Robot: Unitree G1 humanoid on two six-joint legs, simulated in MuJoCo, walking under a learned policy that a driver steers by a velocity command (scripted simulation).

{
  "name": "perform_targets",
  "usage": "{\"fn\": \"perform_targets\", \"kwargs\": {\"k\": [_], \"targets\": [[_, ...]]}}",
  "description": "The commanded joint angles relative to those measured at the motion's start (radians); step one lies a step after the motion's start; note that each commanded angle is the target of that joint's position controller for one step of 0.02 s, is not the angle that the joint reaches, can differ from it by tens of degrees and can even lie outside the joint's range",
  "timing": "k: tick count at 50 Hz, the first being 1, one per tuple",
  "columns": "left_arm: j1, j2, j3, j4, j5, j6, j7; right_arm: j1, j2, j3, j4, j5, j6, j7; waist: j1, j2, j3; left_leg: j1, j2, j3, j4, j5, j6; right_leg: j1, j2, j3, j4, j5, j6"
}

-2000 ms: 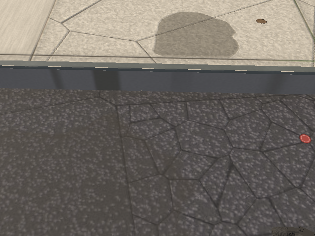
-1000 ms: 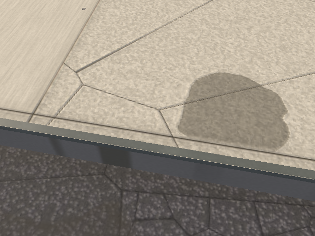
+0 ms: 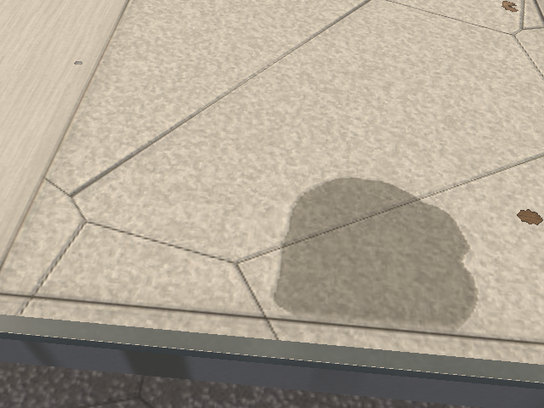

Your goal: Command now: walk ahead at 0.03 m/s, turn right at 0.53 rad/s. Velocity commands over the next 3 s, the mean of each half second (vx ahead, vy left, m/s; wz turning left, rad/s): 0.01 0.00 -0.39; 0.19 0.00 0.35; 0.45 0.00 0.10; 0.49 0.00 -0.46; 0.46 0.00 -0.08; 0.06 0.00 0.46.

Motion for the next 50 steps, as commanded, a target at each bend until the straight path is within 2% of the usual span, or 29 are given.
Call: {"fn": "perform_targets", "kwargs": {"k": [1,3,5,10,13,16,19,20,21,22,23,24,25,27,30,31,32,33,34,35,37,41,43,44,45,46,47,49,50], "targets": [[0.078,0.155,0.041,-0.041,0.003,-0.007,0.006,-0.028,-0.128,-0.025,-0.078,-0.013,-0.015,0.002,0.006,0.135,-0.093,0.195,0.361,-0.320,-0.173,0.256,0.189,-0.237,-0.067,-0.027,0.383,-0.092,0.054],[0.067,0.134,0.042,-0.039,0.005,0.013,0.009,-0.057,-0.119,-0.019,-0.089,0.004,-0.013,-0.003,0.000,0.130,-0.063,0.172,0.298,-0.204,-0.173,0.197,0.156,-0.264,-0.092,-0.055,0.439,0.008,0.084],[0.014,0.107,0.035,-0.077,-0.002,0.014,-0.001,-0.027,-0.125,-0.015,-0.070,-0.003,-0.005,-0.012,-0.024,0.154,-0.045,0.144,0.266,-0.119,-0.194,0.223,0.176,-0.260,-0.107,-0.105,0.423,0.065,0.106],[-0.076,0.090,0.018,-0.154,0.000,0.004,-0.022,0.003,-0.170,-0.029,-0.054,-0.007,0.008,-0.023,-0.064,0.149,-0.077,0.240,0.316,-0.069,-0.211,0.254,0.224,-0.269,-0.167,-0.147,0.260,0.097,0.124],[-0.094,0.071,0.003,-0.171,0.009,0.002,-0.032,-0.012,-0.194,-0.037,-0.050,-0.002,0.010,-0.009,-0.066,0.151,-0.093,0.193,0.315,-0.025,-0.203,0.292,0.227,-0.151,-0.172,-0.181,0.134,0.090,0.101],[-0.093,0.084,0.002,-0.171,0.009,0.004,-0.040,-0.006,-0.208,-0.042,-0.037,0.010,0.013,0.007,-0.062,0.167,-0.109,0.195,0.326,-0.016,-0.164,0.356,0.219,-0.061,-0.147,-0.216,0.005,0.100,0.068],[-0.025,0.088,0.007,-0.137,0.013,0.006,-0.052,-0.011,-0.190,-0.035,-0.020,0.037,0.017,0.011,-0.012,0.160,-0.122,0.150,0.292,0.016,-0.052,0.338,0.144,0.129,-0.112,-0.245,-0.312,0.313,-0.004],[-0.005,0.129,0.016,-0.131,0.016,0.008,-0.047,0.054,-0.152,-0.022,0.005,0.030,0.011,0.017,-0.015,0.091,-0.145,0.070,0.248,0.062,0.024,0.245,0.072,0.267,-0.154,-0.177,-0.389,0.464,-0.037],[0.017,0.208,0.027,-0.144,0.026,0.014,-0.031,0.075,-0.075,0.005,-0.018,-0.026,0.002,0.030,-0.051,-0.167,-0.218,-0.115,0.160,0.148,0.241,-0.173,-0.024,0.450,-0.392,0.089,-0.346,0.866,-0.115],[-0.033,0.159,0.005,-0.151,0.053,-0.001,-0.033,0.029,-0.080,0.001,-0.029,-0.016,0.003,0.023,-0.032,-0.201,-0.218,-0.187,0.091,0.084,0.358,-0.462,-0.070,0.332,-0.516,0.175,-0.361,0.868,-0.294],[-0.058,0.104,-0.010,-0.148,0.061,-0.020,-0.042,0.017,-0.144,-0.016,-0.013,0.005,0.011,0.020,-0.022,-0.103,-0.195,-0.157,0.118,0.021,0.440,-0.450,-0.079,0.263,-0.464,0.106,-0.386,0.760,-0.305],[-0.092,0.084,-0.015,-0.129,0.059,-0.036,-0.043,0.029,-0.145,-0.020,0.001,0.021,0.018,0.020,-0.043,-0.116,-0.159,-0.163,0.119,0.001,0.455,-0.400,-0.078,0.237,-0.402,0.029,-0.394,0.678,-0.255],[-0.120,0.090,-0.015,-0.124,0.054,-0.047,-0.042,0.050,-0.143,-0.025,0.027,0.024,0.028,0.011,-0.051,-0.112,-0.139,-0.169,0.119,-0.005,0.463,-0.357,-0.082,0.224,-0.371,-0.014,-0.404,0.612,-0.216],[-0.145,0.090,-0.018,-0.107,0.047,-0.056,-0.031,0.074,-0.158,-0.035,0.047,0.021,0.039,0.000,-0.065,-0.117,-0.103,-0.140,0.093,-0.029,0.512,-0.283,-0.095,0.162,-0.359,-0.067,-0.409,0.652,-0.205],[-0.140,0.110,-0.011,-0.094,0.038,-0.044,-0.008,0.069,-0.162,-0.045,0.040,0.031,0.040,-0.005,-0.052,-0.111,-0.091,-0.203,0.076,-0.008,0.557,-0.268,-0.108,0.205,-0.380,-0.091,-0.418,0.620,-0.232],[-0.136,0.107,-0.011,-0.090,0.035,-0.039,-0.002,0.059,-0.153,-0.045,0.034,0.032,0.042,-0.006,-0.044,-0.103,-0.085,-0.223,0.082,-0.004,0.548,-0.267,-0.112,0.221,-0.390,-0.090,-0.423,0.589,-0.237],[-0.118,0.106,-0.009,-0.086,0.030,-0.037,0.003,0.049,-0.140,-0.042,0.028,0.032,0.044,-0.003,-0.030,-0.093,-0.093,-0.241,0.097,0.005,0.525,-0.250,-0.111,0.241,-0.400,-0.083,-0.452,0.439,-0.237],[-0.037,0.073,-0.023,-0.050,0.047,-0.019,-0.007,0.101,-0.089,-0.026,0.058,-0.039,0.068,0.034,-0.019,-0.056,-0.062,-0.216,0.079,0.042,0.487,-0.245,-0.082,0.243,-0.390,-0.097,-0.473,0.380,-0.221],[-0.026,0.089,-0.016,-0.043,0.056,-0.014,-0.017,0.093,-0.077,-0.024,0.045,-0.040,0.078,0.059,-0.014,-0.095,-0.047,-0.213,0.080,0.055,0.455,-0.242,-0.065,0.240,-0.384,-0.104,-0.492,0.271,-0.210],[-0.028,0.102,-0.010,-0.044,0.061,-0.014,-0.025,0.068,-0.089,-0.026,0.029,-0.031,0.081,0.076,-0.005,-0.116,-0.041,-0.210,0.081,0.061,0.425,-0.238,-0.048,0.241,-0.389,-0.098,-0.512,0.164,-0.202],[-0.038,0.119,-0.002,-0.049,0.068,-0.020,-0.034,0.036,-0.103,-0.029,0.005,-0.022,0.080,0.097,-0.003,-0.124,-0.030,-0.190,0.082,0.073,0.361,-0.235,-0.020,0.239,-0.410,-0.090,-0.538,0.042,-0.191],[-0.047,0.137,0.012,-0.054,0.067,-0.037,-0.046,0.046,-0.092,-0.027,-0.012,-0.015,0.063,0.105,-0.026,-0.110,-0.007,-0.068,0.066,0.115,0.207,-0.254,0.041,0.189,-0.425,-0.123,-0.546,-0.033,-0.174],[-0.084,0.143,0.017,-0.062,0.058,-0.038,-0.053,0.145,-0.072,-0.024,0.014,-0.013,0.052,0.102,-0.087,-0.081,-0.004,0.099,0.037,0.155,0.047,-0.168,0.078,0.104,-0.398,-0.191,-0.477,-0.039,-0.145],[-0.100,0.119,0.013,-0.066,0.055,-0.037,-0.052,0.245,-0.080,-0.030,0.054,-0.018,0.041,0.096,-0.129,-0.028,-0.016,0.239,0.009,0.142,-0.031,-0.161,0.096,0.010,-0.350,-0.255,-0.351,-0.050,-0.115],[-0.112,0.047,-0.010,-0.082,0.060,-0.035,-0.058,0.358,-0.141,-0.048,0.092,-0.031,0.024,0.085,-0.172,0.194,-0.041,0.363,0.151,-0.108,-0.197,-0.342,0.142,-0.134,-0.249,-0.390,-0.023,-0.054,-0.061],[-0.208,-0.009,-0.032,-0.171,0.069,-0.042,-0.062,0.413,-0.273,-0.073,0.079,-0.014,0.006,0.080,-0.190,0.383,0.005,0.406,0.395,-0.638,-0.356,-0.496,0.264,-0.441,-0.064,-0.353,0.190,-0.184,-0.021],[-0.197,0.059,-0.019,-0.150,0.090,-0.046,-0.063,0.347,-0.241,-0.068,0.071,-0.019,0.007,0.069,-0.153,0.202,0.056,0.347,0.403,-0.618,-0.360,-0.496,0.296,-0.466,-0.132,-0.190,0.288,-0.108,-0.027],[-0.118,0.104,-0.009,-0.102,0.053,-0.070,-0.082,0.228,-0.160,-0.047,0.033,-0.002,0.002,0.054,-0.077,0.127,0.084,0.305,0.284,-0.420,-0.352,-0.337,0.238,-0.418,-0.186,-0.180,0.278,0.114,-0.022],[-0.109,0.107,-0.009,-0.089,0.062,-0.075,-0.082,0.217,-0.144,-0.042,0.029,0.003,-0.007,0.047,-0.069,0.116,0.072,0.328,0.246,-0.357,-0.344,-0.180,0.218,-0.400,-0.192,-0.185,0.264,0.176,-0.012]]}}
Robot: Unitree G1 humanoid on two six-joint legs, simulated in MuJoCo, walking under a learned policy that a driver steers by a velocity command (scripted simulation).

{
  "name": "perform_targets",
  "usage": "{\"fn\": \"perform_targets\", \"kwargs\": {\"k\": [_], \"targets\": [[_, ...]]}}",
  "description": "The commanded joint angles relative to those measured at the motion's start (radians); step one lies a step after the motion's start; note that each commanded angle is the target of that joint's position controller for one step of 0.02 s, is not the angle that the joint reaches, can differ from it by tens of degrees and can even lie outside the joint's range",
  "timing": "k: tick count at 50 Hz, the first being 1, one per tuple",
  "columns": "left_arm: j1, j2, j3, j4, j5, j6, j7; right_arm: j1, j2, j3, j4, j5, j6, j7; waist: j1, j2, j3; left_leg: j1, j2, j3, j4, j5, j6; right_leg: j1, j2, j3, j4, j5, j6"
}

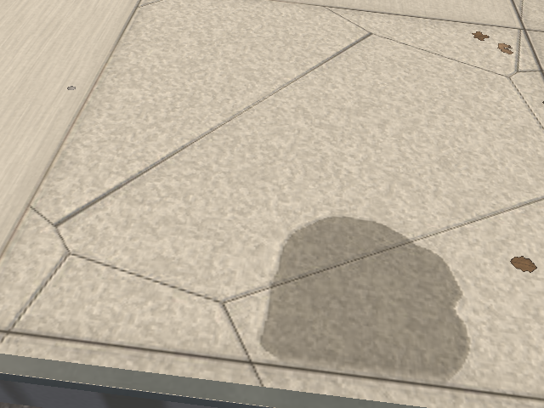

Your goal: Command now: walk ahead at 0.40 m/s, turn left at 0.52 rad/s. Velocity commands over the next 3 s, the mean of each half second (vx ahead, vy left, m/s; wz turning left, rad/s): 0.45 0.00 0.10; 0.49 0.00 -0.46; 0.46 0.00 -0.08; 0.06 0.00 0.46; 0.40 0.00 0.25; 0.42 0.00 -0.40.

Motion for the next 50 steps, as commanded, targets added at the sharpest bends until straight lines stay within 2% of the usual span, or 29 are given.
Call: {"fn": "perform_targets", "kwargs": {"k": [1,4,10,14,16,17,18,19,20,22,24,26,27,31,32,35,36,37,39,40,41,42,43,44,45,46,48,49,50], "targets": [[-0.097,0.103,0.010,-0.074,0.012,-0.036,-0.009,0.011,-0.148,-0.027,-0.042,0.011,-0.031,-0.023,-0.012,0.129,0.066,0.203,0.232,-0.351,-0.298,0.108,0.140,-0.338,-0.040,0.058,0.065,0.146,0.020],[-0.095,0.062,-0.005,-0.074,0.013,-0.028,-0.010,0.069,-0.149,-0.026,-0.013,0.017,-0.050,-0.022,-0.008,0.107,0.014,0.224,0.206,-0.247,-0.234,0.487,0.136,-0.328,-0.022,0.020,0.059,0.195,0.051],[-0.207,0.002,-0.041,-0.116,-0.006,-0.031,-0.004,0.111,-0.125,-0.005,0.018,-0.006,-0.050,-0.039,-0.048,0.187,0.018,0.148,0.174,-0.157,-0.187,0.752,0.103,-0.181,0.029,-0.063,-0.172,0.250,0.033],[0.043,0.060,-0.018,-0.040,-0.003,-0.033,0.035,0.018,-0.139,0.001,-0.005,-0.014,-0.054,-0.058,0.082,0.171,-0.080,0.197,0.222,-0.124,0.072,1.294,0.074,0.044,0.085,-0.065,-0.228,0.163,-0.083],[0.366,0.075,0.005,0.067,-0.011,-0.047,0.045,-0.104,-0.153,-0.007,-0.028,-0.001,-0.053,-0.047,0.265,0.102,-0.139,0.011,0.133,-0.078,0.485,1.041,0.050,0.383,0.066,-0.023,-0.477,0.336,-0.118],[0.432,0.149,0.018,0.101,-0.008,-0.050,0.047,-0.148,-0.037,0.019,-0.064,-0.009,-0.074,-0.034,0.235,-0.143,-0.098,-0.275,-0.034,-0.014,0.928,0.180,0.005,0.482,-0.157,0.310,-0.539,0.501,-0.170],[0.325,0.171,0.019,0.104,-0.026,-0.039,0.031,0.075,0.008,0.029,-0.059,-0.010,-0.074,-0.025,0.040,-0.182,-0.163,-0.470,-0.085,-0.130,1.091,-0.089,-0.001,0.526,-0.298,0.749,-0.650,0.524,-0.272],[0.183,0.128,0.022,0.071,-0.042,-0.024,0.020,0.101,-0.031,0.028,-0.035,-0.033,-0.064,-0.024,-0.002,-0.087,-0.079,-0.541,-0.001,-0.097,1.161,-0.042,-0.003,0.408,-0.311,0.735,-0.707,0.025,-0.339],[0.124,0.031,0.000,0.051,-0.035,-0.018,0.011,0.001,-0.079,0.019,-0.060,-0.051,-0.067,-0.016,0.014,0.019,0.021,-0.600,0.035,-0.070,1.206,-0.007,-0.006,0.286,-0.259,0.655,-0.741,-0.223,-0.325],[0.133,-0.026,-0.026,0.071,-0.016,-0.023,0.021,-0.072,-0.026,0.034,-0.109,-0.051,-0.061,0.001,-0.012,0.057,0.081,-0.668,0.076,-0.049,1.246,-0.003,-0.022,0.132,-0.166,0.523,-0.744,-0.201,-0.279],[0.193,-0.013,-0.028,0.108,-0.021,-0.038,0.029,-0.139,0.038,0.060,-0.178,-0.050,-0.040,0.011,-0.017,0.048,0.095,-0.792,0.091,-0.022,1.338,0.016,-0.046,0.055,-0.116,0.446,-0.713,-0.112,-0.273],[0.229,0.005,-0.028,0.112,-0.026,-0.054,0.030,-0.224,0.068,0.079,-0.256,-0.052,-0.026,-0.002,-0.006,0.051,0.076,-0.941,0.102,0.006,1.418,0.006,-0.067,0.038,-0.103,0.431,-0.691,-0.042,-0.281],[0.274,0.007,-0.028,0.123,-0.019,-0.062,0.026,-0.278,0.109,0.094,-0.288,-0.044,-0.019,-0.019,0.023,-0.005,0.056,-1.048,0.080,0.050,1.626,-0.059,-0.068,0.063,-0.119,0.459,-0.702,-0.023,-0.314],[0.349,-0.011,-0.046,0.151,-0.016,-0.082,0.036,-0.490,0.132,0.126,-0.468,-0.043,-0.028,-0.051,0.053,-0.006,0.078,-1.336,0.131,0.028,1.693,-0.181,-0.043,0.163,-0.121,0.479,-0.726,-0.008,-0.268],[0.374,-0.027,-0.049,0.171,-0.029,-0.073,0.044,-0.541,0.148,0.142,-0.513,-0.056,-0.028,-0.045,0.057,0.025,0.063,-1.289,0.146,0.037,1.540,-0.181,-0.040,0.145,-0.075,0.449,-0.729,0.019,-0.239],[0.409,0.004,-0.033,0.154,-0.033,-0.041,0.091,-0.584,0.146,0.152,-0.582,-0.050,-0.014,-0.023,0.104,0.006,-0.025,-0.986,0.120,0.103,1.153,-0.186,-0.058,0.207,-0.102,0.425,-0.892,0.496,-0.275],[0.375,-0.033,-0.039,0.130,-0.047,-0.034,0.091,-0.521,0.146,0.150,-0.561,-0.026,-0.012,-0.018,0.073,0.003,-0.077,-0.757,0.094,0.144,0.945,-0.168,-0.034,0.193,-0.082,0.334,-0.906,0.779,-0.259],[0.318,-0.010,-0.033,0.090,-0.038,-0.029,0.087,-0.392,0.144,0.142,-0.519,-0.011,-0.013,-0.022,-0.005,-0.055,-0.177,-0.471,0.012,0.183,0.854,-0.158,-0.009,0.150,-0.055,0.232,-0.784,1.345,-0.228],[0.284,0.141,0.017,0.049,-0.037,-0.047,0.066,-0.060,0.021,0.074,-0.424,0.014,-0.013,-0.024,-0.160,-0.148,-0.404,-0.233,-0.036,0.088,0.739,-0.222,0.020,0.348,-0.125,0.256,-0.415,1.821,-0.202],[0.192,0.158,0.036,0.016,-0.050,-0.073,0.047,0.090,-0.045,0.041,-0.383,-0.006,-0.031,-0.024,-0.251,-0.073,-0.468,-0.083,0.040,-0.063,0.597,-0.270,0.061,0.295,-0.108,0.223,-0.127,1.712,-0.174],[0.143,0.046,0.028,-0.066,-0.074,-0.090,0.009,0.174,-0.148,0.007,-0.335,-0.044,-0.038,-0.032,-0.233,0.253,-0.516,0.080,0.285,-0.583,0.251,-0.522,0.152,-0.012,0.072,0.182,0.253,1.035,-0.119],[0.139,-0.025,0.025,-0.102,-0.002,-0.094,-0.022,0.043,-0.178,-0.014,-0.323,-0.015,-0.003,-0.046,-0.143,0.420,-0.482,0.035,0.397,-1.092,-0.097,-0.655,0.216,-0.249,0.185,0.208,0.672,0.259,-0.095],[0.149,-0.113,-0.002,-0.078,-0.054,-0.094,-0.043,-0.020,-0.085,0.027,-0.331,0.013,-0.034,-0.073,-0.122,0.358,-0.313,0.004,0.483,-1.155,-0.186,-0.488,0.255,-0.472,0.199,0.332,1.020,0.176,-0.089],[0.075,-0.121,-0.024,-0.153,-0.054,-0.080,-0.037,-0.051,-0.006,0.046,-0.294,0.029,-0.058,-0.072,-0.076,0.198,-0.159,-0.113,0.471,-0.931,-0.134,-0.420,0.196,-0.556,0.150,0.259,1.138,0.163,-0.103],[0.032,-0.120,-0.034,-0.192,-0.048,-0.060,-0.027,-0.076,0.086,0.064,-0.218,0.019,-0.078,-0.053,-0.008,0.034,-0.025,-0.261,0.431,-0.693,-0.068,-0.336,0.141,-0.591,0.101,0.222,1.155,0.142,-0.129],[0.086,-0.112,-0.038,-0.182,-0.054,-0.037,-0.015,-0.088,0.164,0.080,-0.163,0.002,-0.092,-0.033,0.053,-0.011,0.002,-0.326,0.367,-0.485,-0.043,-0.196,0.082,-0.551,0.064,0.236,1.112,0.163,-0.141],[0.160,-0.149,-0.066,-0.189,-0.073,-0.021,-0.005,-0.085,0.198,0.078,-0.089,0.005,-0.102,0.003,0.112,0.035,0.035,-0.362,0.291,-0.222,-0.049,0.005,0.029,-0.563,0.047,0.251,1.025,0.229,-0.144],[0.157,-0.135,-0.070,-0.200,-0.089,-0.020,0.003,-0.110,0.165,0.069,-0.086,0.009,-0.107,0.009,0.124,0.038,0.062,-0.407,0.254,-0.099,-0.098,0.072,0.030,-0.529,0.040,0.244,0.815,0.254,-0.131],[0.089,-0.117,-0.072,-0.231,-0.083,-0.018,0.009,-0.108,0.136,0.061,-0.072,0.006,-0.108,0.009,0.116,0.048,0.082,-0.424,0.212,-0.008,-0.148,0.107,0.024,-0.508,0.039,0.213,0.647,0.285,-0.117]]}}
Over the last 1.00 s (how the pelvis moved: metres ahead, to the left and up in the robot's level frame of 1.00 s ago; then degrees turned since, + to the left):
0.07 -0.02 0.00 4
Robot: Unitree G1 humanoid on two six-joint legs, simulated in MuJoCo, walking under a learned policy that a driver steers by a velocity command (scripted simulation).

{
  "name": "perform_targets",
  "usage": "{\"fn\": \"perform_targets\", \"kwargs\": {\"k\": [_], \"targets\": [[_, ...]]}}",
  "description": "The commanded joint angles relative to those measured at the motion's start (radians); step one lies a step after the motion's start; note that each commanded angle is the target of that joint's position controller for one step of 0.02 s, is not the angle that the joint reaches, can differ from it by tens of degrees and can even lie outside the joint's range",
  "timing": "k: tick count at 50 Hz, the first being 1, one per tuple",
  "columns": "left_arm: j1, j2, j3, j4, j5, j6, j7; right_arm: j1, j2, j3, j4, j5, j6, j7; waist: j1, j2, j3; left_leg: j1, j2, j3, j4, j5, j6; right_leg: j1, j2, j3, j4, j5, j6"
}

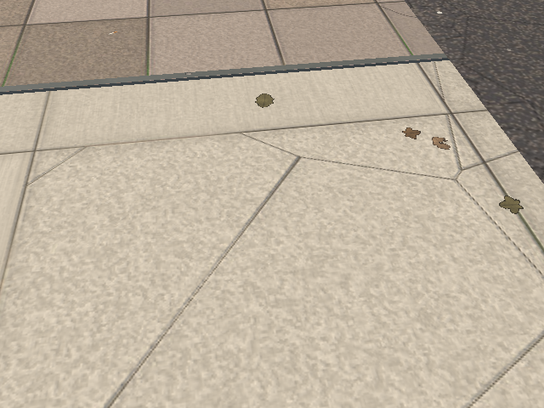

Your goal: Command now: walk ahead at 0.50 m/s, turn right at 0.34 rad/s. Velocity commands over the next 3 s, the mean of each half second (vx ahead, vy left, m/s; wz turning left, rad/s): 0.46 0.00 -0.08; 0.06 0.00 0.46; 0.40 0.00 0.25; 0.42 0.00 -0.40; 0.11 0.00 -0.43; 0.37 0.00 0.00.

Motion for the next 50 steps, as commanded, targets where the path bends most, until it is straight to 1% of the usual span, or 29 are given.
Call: {"fn": "perform_targets", "kwargs": {"k": [1,3,5,8,11,14,16,17,18,19,20,21,22,24,26,29,32,35,36,38,39,40,41,42,43,44,46,48,50], "targets": [[0.064,-0.023,-0.036,-0.067,0.009,0.008,0.007,-0.112,0.043,0.027,-0.034,-0.008,-0.043,0.016,0.082,0.049,0.147,-0.144,0.124,-0.118,-0.535,0.307,0.054,0.028,-0.050,-0.008,-0.358,0.107,0.026],[0.008,0.009,-0.029,-0.090,0.029,-0.001,-0.001,-0.044,-0.038,0.012,-0.009,0.000,-0.056,-0.011,0.053,0.084,0.075,-0.010,0.109,-0.070,-0.587,0.417,0.066,0.073,-0.062,-0.058,-0.571,0.206,0.065],[-0.073,0.006,-0.031,-0.102,0.010,-0.008,-0.016,0.024,-0.103,-0.006,0.002,0.016,-0.059,-0.034,0.002,0.052,0.036,0.175,0.127,-0.074,-0.631,0.436,0.072,0.080,-0.088,-0.113,-0.798,0.219,0.082],[-0.243,-0.017,-0.037,-0.151,-0.008,-0.019,-0.037,0.145,-0.133,-0.015,0.022,0.029,-0.046,-0.042,-0.078,0.066,0.075,0.425,0.217,-0.138,-0.655,0.473,0.076,0.009,-0.107,-0.147,-1.048,0.168,0.092],[-0.316,-0.008,-0.033,-0.168,-0.010,-0.030,-0.056,0.164,-0.168,-0.026,0.016,0.032,-0.022,-0.032,-0.096,0.108,0.115,0.557,0.268,-0.144,-0.628,0.539,0.095,0.011,-0.108,-0.172,-1.198,0.110,0.084],[-0.306,0.035,-0.013,-0.170,0.004,-0.039,-0.063,0.175,-0.199,-0.033,0.032,0.032,-0.007,-0.025,-0.062,0.172,0.103,0.583,0.268,-0.109,-0.518,0.970,0.087,0.194,-0.042,-0.225,-1.279,0.033,0.035],[-0.114,0.103,0.025,-0.114,0.011,-0.040,-0.057,0.154,-0.227,-0.040,0.035,0.029,0.010,-0.031,0.056,0.211,-0.007,0.577,0.242,-0.075,-0.292,1.209,0.054,0.458,0.007,-0.248,-1.363,0.054,-0.020],[0.043,0.153,0.051,-0.067,0.020,-0.038,-0.041,0.139,-0.225,-0.040,0.024,0.031,0.010,-0.031,0.126,0.216,-0.094,0.390,0.218,-0.082,-0.116,1.135,0.031,0.760,-0.039,-0.183,-1.332,0.125,-0.056],[0.228,0.233,0.077,-0.031,0.048,-0.035,-0.017,0.123,-0.168,-0.022,-0.026,0.019,-0.008,-0.028,0.177,0.083,-0.249,0.036,0.127,-0.079,0.214,0.706,0.002,1.161,-0.265,0.090,-1.275,0.154,-0.128],[0.213,0.229,0.067,-0.033,0.048,-0.036,-0.009,0.218,-0.063,0.014,-0.031,0.023,-0.028,-0.015,0.097,-0.152,-0.418,-0.257,-0.033,-0.193,0.553,-0.117,-0.045,1.381,-0.508,0.560,-1.398,0.061,-0.277],[0.165,0.152,0.051,-0.043,0.045,-0.031,0.002,0.123,-0.184,-0.027,-0.044,0.047,-0.046,-0.012,0.125,-0.058,-0.336,-0.301,0.003,-0.333,0.628,-0.109,-0.047,1.230,-0.484,0.485,-1.446,0.216,-0.233],[0.103,0.110,0.035,-0.044,0.050,-0.035,0.006,0.029,-0.199,-0.036,-0.078,0.067,-0.048,-0.016,0.093,-0.045,-0.183,-0.289,0.039,-0.318,0.616,-0.060,-0.058,1.061,-0.437,0.240,-1.429,0.530,-0.186],[0.059,0.086,0.030,-0.033,0.049,-0.047,0.000,0.015,-0.166,-0.034,-0.081,0.059,-0.041,-0.025,0.041,0.019,-0.108,-0.269,0.062,-0.302,0.545,-0.032,-0.071,0.932,-0.383,0.110,-1.446,0.675,-0.144],[-0.002,0.046,0.021,-0.030,0.049,-0.067,-0.001,0.056,-0.140,-0.041,-0.063,0.042,-0.010,-0.041,-0.024,-0.012,-0.043,-0.198,0.086,-0.282,0.470,0.009,-0.090,0.769,-0.335,-0.022,-1.494,0.738,-0.096],[-0.038,0.067,0.028,-0.020,0.051,-0.068,0.010,0.081,-0.104,-0.041,-0.076,0.037,0.018,-0.044,-0.064,-0.036,-0.017,-0.171,0.071,-0.245,0.421,0.024,-0.113,0.662,-0.324,-0.100,-1.526,0.801,-0.097],[-0.074,0.122,0.044,-0.015,0.052,-0.049,0.042,0.015,-0.089,-0.032,-0.130,0.026,0.022,-0.028,-0.067,-0.064,0.005,-0.147,0.067,-0.195,0.175,0.214,-0.133,0.587,-0.271,-0.235,-1.540,0.719,-0.073],[-0.045,0.142,0.051,-0.001,0.039,-0.024,0.065,-0.038,-0.106,-0.033,-0.159,0.016,0.027,0.004,-0.028,-0.071,-0.040,-0.082,0.047,-0.159,-0.013,0.389,-0.123,0.644,-0.268,-0.274,-1.507,0.608,-0.063],[-0.050,0.148,0.058,0.008,0.016,-0.002,0.073,-0.050,-0.148,-0.049,-0.194,0.016,0.034,0.029,-0.034,-0.072,-0.028,-0.067,0.042,-0.156,-0.106,0.356,-0.090,0.684,-0.307,-0.262,-1.408,0.492,-0.037],[0.030,0.114,0.050,0.030,0.045,0.004,0.063,0.032,-0.124,-0.041,-0.175,-0.064,0.054,0.034,-0.040,-0.043,-0.017,-0.012,-0.008,-0.099,-0.185,0.324,-0.063,0.726,-0.276,-0.312,-1.301,0.475,-0.003],[0.081,0.117,0.051,0.041,0.043,0.014,0.056,0.127,-0.168,-0.058,-0.162,-0.078,0.044,0.028,-0.083,0.041,-0.046,0.204,-0.051,-0.107,-0.349,0.537,0.002,0.636,-0.198,-0.337,-1.016,0.376,0.064],[0.105,0.098,0.047,0.005,0.054,0.026,0.046,0.138,-0.270,-0.078,-0.185,-0.065,0.031,0.010,-0.072,0.249,-0.075,0.346,0.202,-0.414,-0.329,1.269,0.074,0.439,-0.091,-0.349,-0.721,-0.256,0.123],[0.180,0.061,0.042,-0.010,0.054,0.057,0.042,0.148,-0.344,-0.091,-0.199,-0.016,0.041,0.008,-0.004,0.265,-0.178,0.408,0.395,-0.690,-0.284,1.701,0.236,0.324,0.029,-0.206,-0.492,-0.634,0.158],[0.143,0.083,0.035,-0.013,0.020,0.056,0.047,-0.013,-0.357,-0.097,-0.276,-0.003,0.036,0.005,-0.007,0.280,-0.334,0.408,0.403,-0.791,-0.366,0.979,0.353,0.267,-0.016,-0.005,-0.391,-0.570,0.184],[0.066,0.144,0.048,-0.037,0.007,0.055,0.049,-0.084,-0.300,-0.093,-0.304,0.009,0.044,-0.001,-0.025,0.190,-0.258,0.348,0.333,-0.776,-0.430,0.427,0.319,0.192,-0.044,-0.008,-0.405,-0.477,0.178],[0.037,0.152,0.056,-0.031,0.014,0.055,0.058,-0.129,-0.251,-0.084,-0.302,0.021,0.058,-0.018,-0.008,0.118,-0.174,0.235,0.270,-0.756,-0.501,-0.098,0.236,0.158,-0.082,-0.015,-0.493,-0.363,0.169],[0.021,0.164,0.064,-0.030,0.030,0.056,0.068,-0.172,-0.227,-0.075,-0.309,0.028,0.063,-0.032,0.014,0.133,-0.120,0.113,0.228,-0.725,-0.536,-0.225,0.176,0.205,-0.093,-0.037,-0.588,-0.310,0.169],[0.045,0.125,0.058,-0.024,0.045,0.048,0.067,-0.173,-0.210,-0.073,-0.313,0.012,0.068,-0.051,0.033,0.195,-0.097,-0.023,0.136,-0.593,-0.556,-0.205,0.119,0.344,-0.052,-0.103,-0.705,-0.258,0.176],[0.086,0.076,0.046,-0.002,0.044,0.030,0.058,-0.168,-0.215,-0.085,-0.321,0.010,0.068,-0.061,0.037,0.193,-0.103,-0.070,0.080,-0.503,-0.549,-0.139,0.097,0.452,-0.026,-0.140,-0.856,-0.256,0.179],[0.099,0.062,0.039,0.001,0.038,0.017,0.052,-0.160,-0.221,-0.094,-0.326,0.022,0.074,-0.064,0.038,0.214,-0.098,-0.078,0.080,-0.510,-0.548,-0.165,0.100,0.516,-0.013,-0.145,-1.000,-0.290,0.174]]}}
Over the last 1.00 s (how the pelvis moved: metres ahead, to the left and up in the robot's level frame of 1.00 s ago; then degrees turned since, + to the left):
0.54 0.03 0.12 -16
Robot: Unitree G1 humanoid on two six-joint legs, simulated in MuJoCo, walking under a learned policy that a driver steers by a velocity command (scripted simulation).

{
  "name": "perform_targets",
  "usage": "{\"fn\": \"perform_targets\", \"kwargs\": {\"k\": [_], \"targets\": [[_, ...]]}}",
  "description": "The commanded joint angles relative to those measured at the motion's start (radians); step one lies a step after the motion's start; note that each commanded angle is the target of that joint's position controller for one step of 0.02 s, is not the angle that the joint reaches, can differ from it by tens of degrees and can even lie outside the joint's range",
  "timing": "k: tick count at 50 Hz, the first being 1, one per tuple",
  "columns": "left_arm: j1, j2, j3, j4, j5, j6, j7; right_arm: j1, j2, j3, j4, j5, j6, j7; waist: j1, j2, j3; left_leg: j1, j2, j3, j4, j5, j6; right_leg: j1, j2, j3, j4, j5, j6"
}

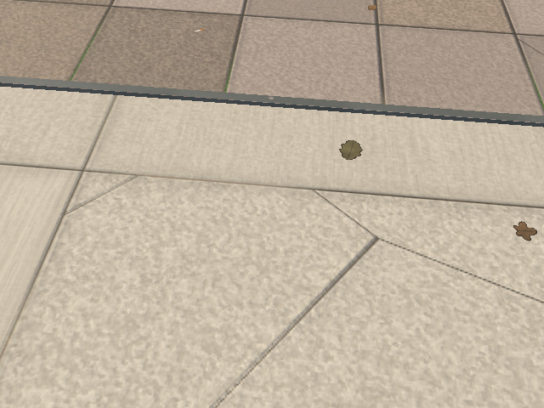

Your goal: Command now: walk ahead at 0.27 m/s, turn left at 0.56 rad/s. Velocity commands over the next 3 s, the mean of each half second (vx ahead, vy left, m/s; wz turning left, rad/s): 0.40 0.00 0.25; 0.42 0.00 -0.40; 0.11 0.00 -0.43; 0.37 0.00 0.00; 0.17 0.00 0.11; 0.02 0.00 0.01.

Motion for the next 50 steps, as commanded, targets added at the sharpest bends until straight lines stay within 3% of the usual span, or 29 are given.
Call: {"fn": "perform_targets", "kwargs": {"k": [1,3,4,5,6,7,8,9,11,13,17,21,23,24,25,26,27,28,29,30,31,32,34,36,42,46,48,49,50], "targets": [[0.117,0.060,0.018,-0.027,-0.007,-0.026,-0.005,-0.075,-0.154,-0.050,-0.102,0.011,-0.008,-0.011,0.066,0.177,-0.134,0.012,0.163,-0.264,-0.259,-0.532,0.108,0.189,0.042,-0.050,-0.193,-0.023,-0.007],[0.224,0.078,0.026,0.013,-0.012,-0.034,-0.010,-0.095,-0.141,-0.049,-0.112,0.020,0.003,-0.007,0.111,0.196,-0.118,-0.029,0.153,-0.262,-0.241,-0.600,0.078,0.297,0.038,-0.082,-0.366,0.052,-0.042],[0.313,0.084,0.029,0.053,-0.004,-0.038,-0.013,-0.114,-0.112,-0.042,-0.122,0.020,0.006,-0.005,0.143,0.177,-0.091,-0.101,0.108,-0.212,-0.174,-0.599,0.025,0.390,0.018,-0.097,-0.483,0.092,-0.069],[0.364,0.110,0.038,0.076,0.005,-0.046,-0.013,-0.102,-0.038,-0.026,-0.120,0.022,0.008,-0.001,0.138,-0.045,-0.063,-0.246,0.028,-0.108,0.162,-0.569,-0.014,0.458,-0.162,0.131,-0.593,-0.076,-0.103],[0.277,0.193,0.048,0.036,0.021,-0.053,-0.017,-0.088,0.009,-0.012,-0.139,0.028,-0.010,0.012,0.070,-0.260,0.011,-0.452,-0.058,-0.003,0.459,-0.434,-0.029,0.407,-0.377,0.540,-0.733,-0.393,-0.196],[0.187,0.219,0.059,-0.002,0.033,-0.069,-0.012,-0.095,-0.054,-0.023,-0.149,0.030,-0.034,0.024,0.033,-0.267,0.098,-0.510,0.004,-0.128,0.569,-0.363,-0.013,0.306,-0.429,0.709,-0.837,-0.553,-0.282],[0.121,0.176,0.050,-0.012,0.010,-0.084,-0.002,-0.063,-0.094,-0.030,-0.118,0.026,-0.046,0.033,-0.001,-0.204,0.140,-0.526,0.020,-0.147,0.617,-0.259,-0.011,0.315,-0.394,0.605,-0.827,-0.454,-0.254],[0.106,0.143,0.043,-0.011,-0.004,-0.093,-0.002,-0.043,-0.108,-0.034,-0.088,0.011,-0.050,0.037,-0.008,-0.161,0.130,-0.504,0.029,-0.130,0.628,-0.194,-0.023,0.336,-0.338,0.484,-0.804,-0.317,-0.215],[0.146,0.126,0.037,0.007,-0.006,-0.100,-0.007,-0.086,-0.099,-0.032,-0.080,-0.006,-0.057,0.038,0.020,-0.118,0.111,-0.453,0.046,-0.070,0.647,-0.089,-0.048,0.333,-0.275,0.313,-0.806,-0.124,-0.185],[0.218,0.084,0.024,0.036,-0.006,-0.099,-0.012,-0.125,-0.057,-0.017,-0.090,-0.001,-0.060,0.042,0.046,-0.116,0.091,-0.433,0.082,-0.001,0.636,-0.014,-0.065,0.360,-0.248,0.218,-0.804,0.027,-0.188],[0.307,0.108,0.023,0.068,-0.012,-0.081,-0.011,-0.266,0.004,0.015,-0.137,0.013,-0.074,0.058,0.125,-0.153,0.083,-0.311,0.111,0.095,0.361,0.029,-0.086,0.386,-0.222,0.097,-0.799,0.214,-0.183],[0.345,0.163,0.033,0.087,-0.029,-0.065,-0.017,-0.319,-0.010,0.014,-0.159,0.030,-0.086,0.082,0.154,-0.185,0.098,-0.122,0.070,0.147,0.136,-0.065,-0.078,0.383,-0.244,0.085,-0.766,0.261,-0.192],[0.342,0.179,0.038,0.101,-0.039,-0.055,-0.018,-0.277,-0.037,0.003,-0.161,0.034,-0.095,0.085,0.111,-0.203,0.098,-0.029,0.050,0.136,0.042,-0.116,-0.048,0.403,-0.274,0.128,-0.708,0.347,-0.187],[0.315,0.189,0.039,0.100,-0.041,-0.052,-0.016,-0.190,-0.063,-0.013,-0.141,0.035,-0.099,0.081,0.048,-0.200,0.056,0.099,0.031,0.142,-0.017,-0.094,-0.025,0.396,-0.268,0.115,-0.630,0.505,-0.171],[0.298,0.184,0.038,0.097,-0.043,-0.055,-0.016,-0.044,-0.113,-0.039,-0.098,0.030,-0.100,0.069,-0.025,-0.162,-0.038,0.312,0.032,0.128,-0.043,-0.060,0.006,0.352,-0.221,0.063,-0.465,0.654,-0.143],[0.264,0.130,0.019,0.065,-0.026,-0.065,-0.020,0.153,-0.175,-0.059,-0.067,0.008,-0.096,0.053,-0.118,-0.077,-0.210,0.649,0.198,-0.034,0.009,-0.052,0.062,0.145,-0.171,0.020,-0.175,0.491,-0.101],[0.322,0.000,-0.019,0.022,-0.018,-0.088,-0.021,0.240,-0.272,-0.073,-0.046,-0.012,-0.087,0.046,-0.095,0.246,-0.349,0.940,0.485,-0.473,-0.069,-0.155,0.199,-0.241,-0.017,-0.024,0.197,-0.074,-0.035],[0.303,0.079,0.005,0.043,-0.047,-0.105,-0.020,0.276,-0.191,-0.054,-0.031,-0.019,-0.088,0.045,-0.124,0.209,-0.368,0.863,0.496,-0.604,-0.157,-0.258,0.224,-0.310,-0.030,0.116,0.357,-0.134,-0.033],[0.233,0.119,0.021,0.020,-0.063,-0.106,-0.022,0.211,-0.140,-0.034,-0.022,-0.012,-0.090,0.043,-0.098,0.180,-0.219,0.751,0.464,-0.434,-0.165,-0.242,0.188,-0.376,-0.076,0.099,0.407,-0.053,-0.039],[0.182,0.113,0.020,0.015,-0.053,-0.100,-0.021,0.136,-0.098,-0.020,-0.022,-0.005,-0.091,0.044,-0.067,0.131,-0.138,0.615,0.413,-0.310,-0.193,-0.216,0.158,-0.353,-0.115,0.072,0.381,0.031,-0.043],[0.156,0.105,0.023,0.011,-0.039,-0.091,-0.021,0.068,-0.065,-0.011,-0.021,-0.006,-0.094,0.048,-0.035,0.117,-0.070,0.495,0.370,-0.222,-0.238,-0.181,0.142,-0.319,-0.135,0.067,0.337,0.096,-0.042],[0.169,0.086,0.026,0.016,-0.036,-0.074,-0.022,0.025,-0.043,-0.005,-0.017,-0.012,-0.102,0.051,0.002,0.136,-0.031,0.404,0.337,-0.141,-0.279,-0.126,0.125,-0.260,-0.153,0.075,0.305,0.139,-0.042],[0.182,0.044,0.020,0.017,-0.039,-0.048,-0.026,-0.010,-0.037,-0.010,0.001,-0.014,-0.118,0.050,0.039,0.115,0.006,0.323,0.326,-0.044,-0.327,-0.010,0.122,-0.220,-0.153,0.074,0.280,0.183,-0.035],[0.151,0.039,0.021,0.002,-0.035,-0.036,-0.026,-0.004,-0.057,-0.019,0.026,-0.019,-0.127,0.044,0.048,0.067,0.033,0.313,0.330,0.029,-0.343,0.090,0.126,-0.252,-0.149,0.088,0.227,0.237,-0.027],[-0.054,0.027,0.004,-0.069,-0.020,-0.045,-0.067,0.004,-0.128,-0.039,0.066,-0.006,-0.117,0.018,0.004,0.024,0.098,0.321,0.309,0.219,-0.333,0.233,0.087,-0.176,-0.118,-0.002,-0.175,0.488,-0.046],[-0.083,0.077,0.025,-0.119,-0.013,-0.040,-0.093,0.016,-0.186,-0.056,0.080,0.022,-0.086,0.004,0.012,0.058,0.047,0.446,0.332,0.261,-0.175,0.534,0.045,-0.088,-0.057,-0.072,-0.284,0.392,-0.087],[0.059,0.137,0.058,-0.098,-0.013,-0.035,-0.093,0.000,-0.205,-0.063,0.072,0.041,-0.069,0.000,0.090,0.065,-0.043,0.464,0.303,0.280,0.062,0.685,0.010,0.104,0.022,-0.120,-0.349,0.351,-0.130],[0.175,0.190,0.086,-0.073,-0.013,-0.033,-0.079,0.007,-0.181,-0.053,0.067,0.042,-0.068,0.002,0.150,0.028,-0.108,0.389,0.250,0.299,0.273,0.589,-0.034,0.297,0.056,-0.109,-0.428,0.463,-0.165],[0.215,0.288,0.104,-0.076,-0.011,-0.025,-0.052,0.062,-0.089,-0.024,0.040,-0.010,-0.072,0.008,0.116,-0.190,-0.193,0.124,0.163,0.301,0.620,-0.066,-0.101,0.564,-0.137,0.150,-0.387,0.905,-0.235]]}}
Over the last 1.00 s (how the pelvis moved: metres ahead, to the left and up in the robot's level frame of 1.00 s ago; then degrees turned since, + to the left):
0.44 -0.02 0.03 15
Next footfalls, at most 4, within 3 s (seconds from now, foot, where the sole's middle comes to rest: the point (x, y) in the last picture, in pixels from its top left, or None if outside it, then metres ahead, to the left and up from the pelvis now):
0.10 right None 0.05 -0.14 -0.77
0.52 left None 0.26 0.18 -0.77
0.98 right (305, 379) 0.55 -0.08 -0.77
1.46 left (216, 361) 0.59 0.14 -0.77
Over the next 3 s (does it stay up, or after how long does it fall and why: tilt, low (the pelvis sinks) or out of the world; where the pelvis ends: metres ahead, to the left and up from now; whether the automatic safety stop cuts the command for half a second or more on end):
stays up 0.85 -0.13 0.00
